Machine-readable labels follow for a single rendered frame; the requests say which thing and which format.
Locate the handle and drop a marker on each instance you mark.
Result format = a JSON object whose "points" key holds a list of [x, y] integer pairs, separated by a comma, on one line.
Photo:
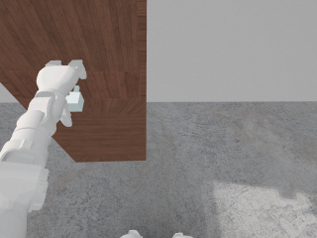
{"points": [[75, 100]]}

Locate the robot left hand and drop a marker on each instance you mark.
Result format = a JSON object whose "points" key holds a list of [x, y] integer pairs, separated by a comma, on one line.
{"points": [[62, 78]]}

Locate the robot left forearm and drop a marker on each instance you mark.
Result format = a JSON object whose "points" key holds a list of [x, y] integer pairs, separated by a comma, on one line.
{"points": [[31, 138]]}

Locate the drawer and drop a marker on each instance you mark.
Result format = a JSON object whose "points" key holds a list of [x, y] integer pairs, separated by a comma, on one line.
{"points": [[96, 85]]}

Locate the left robot shin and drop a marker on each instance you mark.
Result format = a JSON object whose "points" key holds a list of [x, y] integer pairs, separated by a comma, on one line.
{"points": [[133, 232]]}

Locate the cabinet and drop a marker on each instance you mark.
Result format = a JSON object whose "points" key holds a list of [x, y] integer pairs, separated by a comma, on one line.
{"points": [[108, 36]]}

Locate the left robot upper arm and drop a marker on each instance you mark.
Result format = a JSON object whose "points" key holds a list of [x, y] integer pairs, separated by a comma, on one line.
{"points": [[23, 188]]}

